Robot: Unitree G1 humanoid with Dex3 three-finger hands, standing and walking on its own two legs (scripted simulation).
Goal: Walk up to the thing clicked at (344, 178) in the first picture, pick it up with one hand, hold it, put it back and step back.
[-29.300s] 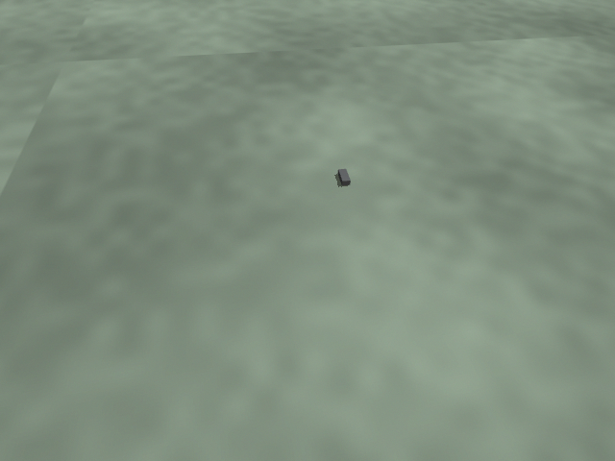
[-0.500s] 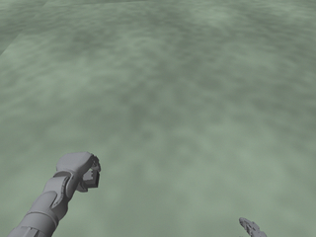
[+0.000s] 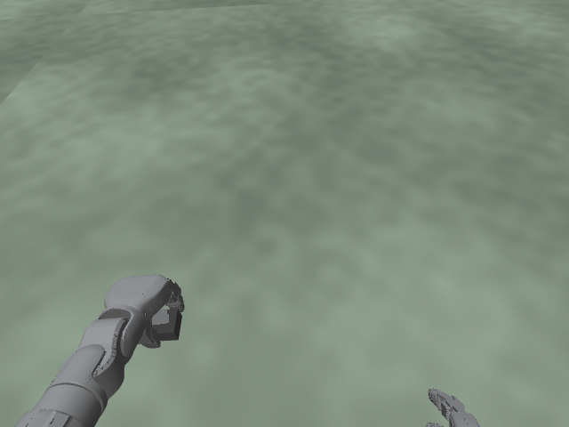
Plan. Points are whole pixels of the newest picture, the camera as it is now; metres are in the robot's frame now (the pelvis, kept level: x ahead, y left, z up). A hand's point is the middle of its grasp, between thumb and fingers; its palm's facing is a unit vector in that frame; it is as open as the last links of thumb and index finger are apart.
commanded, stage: hold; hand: left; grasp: from above
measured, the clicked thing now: (150, 325) +0.30 +0.23 -0.07
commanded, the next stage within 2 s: crouch in 0.16 s
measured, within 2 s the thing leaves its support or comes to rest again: neither
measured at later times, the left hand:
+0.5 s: hand (150, 331) +0.29 +0.22 -0.06, palm faces -0.46 -0.07 -0.89, open 7.1 cm
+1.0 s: hand (185, 345) +0.35 +0.23 -0.29, palm faces -0.41 +0.01 -0.91, open 7.1 cm
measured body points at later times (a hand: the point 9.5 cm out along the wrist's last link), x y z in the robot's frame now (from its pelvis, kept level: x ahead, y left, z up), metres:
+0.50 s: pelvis +0.00 +0.00 +0.00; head +0.02 -0.01 +0.45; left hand +0.31 +0.22 -0.01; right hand +0.14 -0.25 -0.12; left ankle +0.01 +0.12 -0.74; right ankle +0.02 -0.13 -0.74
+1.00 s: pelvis -0.05 +0.01 -0.17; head +0.10 +0.02 +0.25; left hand +0.37 +0.23 -0.24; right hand +0.00 -0.28 -0.30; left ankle +0.01 +0.12 -0.74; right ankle +0.02 -0.13 -0.74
